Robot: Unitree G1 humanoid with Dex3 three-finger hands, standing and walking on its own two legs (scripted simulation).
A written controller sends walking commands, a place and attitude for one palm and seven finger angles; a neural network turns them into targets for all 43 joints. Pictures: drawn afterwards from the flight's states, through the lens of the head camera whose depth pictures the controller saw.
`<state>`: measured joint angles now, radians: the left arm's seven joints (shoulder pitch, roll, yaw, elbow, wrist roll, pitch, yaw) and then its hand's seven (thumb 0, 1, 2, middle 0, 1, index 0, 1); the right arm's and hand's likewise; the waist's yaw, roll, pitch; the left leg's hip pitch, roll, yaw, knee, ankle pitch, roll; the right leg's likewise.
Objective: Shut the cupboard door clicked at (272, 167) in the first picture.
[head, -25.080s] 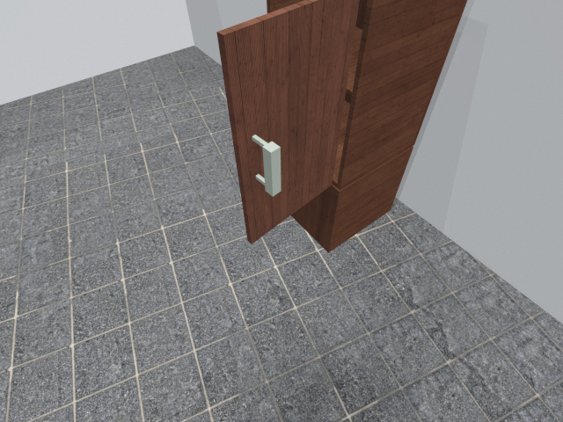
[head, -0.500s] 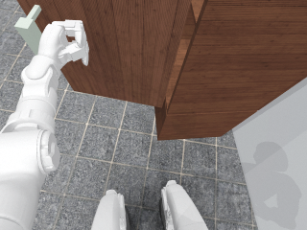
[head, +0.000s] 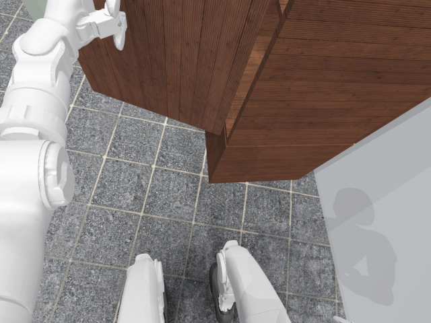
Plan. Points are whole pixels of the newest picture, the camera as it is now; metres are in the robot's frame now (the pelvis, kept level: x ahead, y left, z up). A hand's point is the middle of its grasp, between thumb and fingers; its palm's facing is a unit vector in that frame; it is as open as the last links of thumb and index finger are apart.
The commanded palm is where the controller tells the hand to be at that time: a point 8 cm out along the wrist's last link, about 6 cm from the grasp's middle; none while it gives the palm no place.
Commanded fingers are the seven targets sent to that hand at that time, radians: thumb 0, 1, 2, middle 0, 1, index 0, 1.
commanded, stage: pull the fist back off the door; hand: left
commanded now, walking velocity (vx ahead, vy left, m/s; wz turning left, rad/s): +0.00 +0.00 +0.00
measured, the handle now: out of the picture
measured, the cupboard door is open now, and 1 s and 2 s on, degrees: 68 60 60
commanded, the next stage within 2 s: draw the hand back to the body in 0.94 s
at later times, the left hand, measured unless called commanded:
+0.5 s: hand (141, 17) +0.60 +0.06 +0.10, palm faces +0.06 -1.00 -0.03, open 3.1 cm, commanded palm +0.55 +0.09 +0.10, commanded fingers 0.00 0.90 0.90 -1.30 -1.50 -1.30 -1.50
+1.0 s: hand (152, 57) +0.51 +0.04 +0.10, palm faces +0.05 -1.00 -0.07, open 3.1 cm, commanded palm +0.49 +0.10 +0.10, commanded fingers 0.00 0.90 0.90 -1.30 -1.50 -1.30 -1.50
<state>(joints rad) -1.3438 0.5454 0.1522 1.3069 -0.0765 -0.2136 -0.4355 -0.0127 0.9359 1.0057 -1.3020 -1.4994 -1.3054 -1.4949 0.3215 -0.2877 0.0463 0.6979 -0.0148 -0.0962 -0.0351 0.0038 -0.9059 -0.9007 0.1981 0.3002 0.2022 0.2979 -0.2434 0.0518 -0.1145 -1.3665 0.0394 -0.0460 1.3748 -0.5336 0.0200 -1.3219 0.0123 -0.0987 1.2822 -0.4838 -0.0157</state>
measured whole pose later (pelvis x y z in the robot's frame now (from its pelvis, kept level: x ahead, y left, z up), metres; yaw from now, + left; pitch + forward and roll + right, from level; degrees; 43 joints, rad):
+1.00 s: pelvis +0.04 -0.02 +0.05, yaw +2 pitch +23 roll +0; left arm -0.78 0.11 0.12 1.00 0.03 -0.54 0.21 0.02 0.90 0.90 -1.31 -1.50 -1.31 -1.50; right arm 0.27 -0.25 -0.04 0.64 -0.06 0.03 0.06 0.00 -0.91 -0.90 0.19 0.30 0.20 0.30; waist -0.12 0.04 -0.15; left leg -1.02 0.03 0.00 1.14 -0.52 -0.01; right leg -1.03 0.00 -0.05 1.14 -0.51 -0.03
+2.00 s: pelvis +0.07 +0.01 +0.14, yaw +2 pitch -2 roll +0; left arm 0.26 0.29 0.10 -0.21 -0.07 0.00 0.08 0.02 0.89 0.89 -0.80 -0.94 -0.80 -0.94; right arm 0.16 -0.20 0.08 0.54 0.03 0.00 -0.08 0.01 -0.90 -0.90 0.20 0.30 0.20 0.30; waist 0.06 0.07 -0.01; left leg -0.14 -0.02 0.02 0.47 -0.29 0.03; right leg -0.14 -0.03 -0.03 0.45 -0.27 0.02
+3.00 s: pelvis +0.06 +0.01 +0.14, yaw +2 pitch +1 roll -1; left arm 0.53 0.37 0.37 -0.40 -0.07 -0.14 0.12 0.02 0.89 0.89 -0.21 -0.30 -0.22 -0.30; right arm 0.18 -0.26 -0.01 0.60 0.02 0.00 -0.09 0.01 -0.91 -0.90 0.20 0.30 0.20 0.30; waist 0.02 0.08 -0.01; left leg -0.24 -0.01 0.01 0.51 -0.29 0.02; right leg -0.23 -0.01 -0.04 0.47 -0.26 0.01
